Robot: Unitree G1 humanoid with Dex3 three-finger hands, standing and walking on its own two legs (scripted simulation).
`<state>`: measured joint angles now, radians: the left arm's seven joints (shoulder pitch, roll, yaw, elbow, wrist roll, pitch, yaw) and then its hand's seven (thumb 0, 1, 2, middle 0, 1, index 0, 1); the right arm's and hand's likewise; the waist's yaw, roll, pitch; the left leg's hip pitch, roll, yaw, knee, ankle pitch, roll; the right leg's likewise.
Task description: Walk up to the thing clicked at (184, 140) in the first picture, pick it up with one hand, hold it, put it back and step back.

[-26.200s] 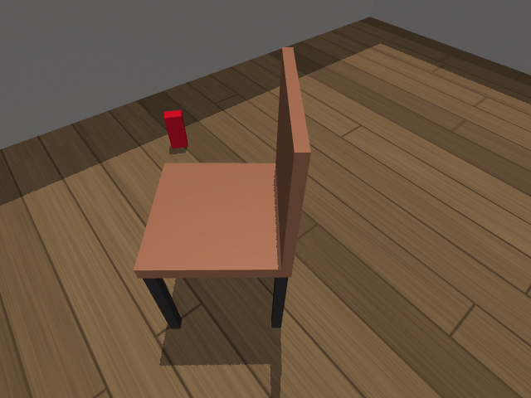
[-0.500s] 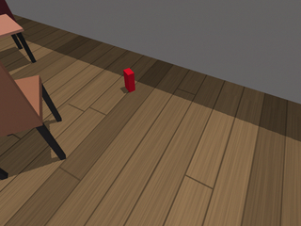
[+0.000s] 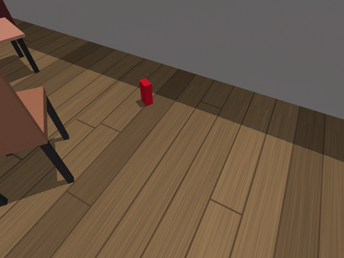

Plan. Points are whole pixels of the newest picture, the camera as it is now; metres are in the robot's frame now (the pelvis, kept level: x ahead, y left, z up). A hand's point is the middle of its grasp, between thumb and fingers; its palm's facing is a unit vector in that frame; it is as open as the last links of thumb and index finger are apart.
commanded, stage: stand
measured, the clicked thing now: (146, 92) +1.47 +0.26 -0.68
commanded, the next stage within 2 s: walk up in 1.70 s
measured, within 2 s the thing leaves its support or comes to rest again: neither
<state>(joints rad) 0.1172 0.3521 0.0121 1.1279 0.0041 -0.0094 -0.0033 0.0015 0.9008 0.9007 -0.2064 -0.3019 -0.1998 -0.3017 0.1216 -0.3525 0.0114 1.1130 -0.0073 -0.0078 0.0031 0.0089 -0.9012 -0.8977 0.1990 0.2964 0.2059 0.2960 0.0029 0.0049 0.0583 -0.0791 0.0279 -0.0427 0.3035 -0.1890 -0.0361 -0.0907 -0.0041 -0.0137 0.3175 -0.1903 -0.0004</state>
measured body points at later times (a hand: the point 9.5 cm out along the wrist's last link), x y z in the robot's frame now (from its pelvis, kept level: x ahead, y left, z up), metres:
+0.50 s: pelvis +0.00 +0.00 +0.00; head +0.02 +0.00 +0.45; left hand +0.07 +0.31 -0.13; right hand +0.06 -0.30 -0.14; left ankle -0.01 +0.14 -0.75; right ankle -0.01 -0.12 -0.75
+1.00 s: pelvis +0.01 +0.00 +0.00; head +0.02 +0.00 +0.45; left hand +0.09 +0.31 -0.13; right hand +0.08 -0.30 -0.13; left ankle -0.01 +0.14 -0.75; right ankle -0.01 -0.12 -0.75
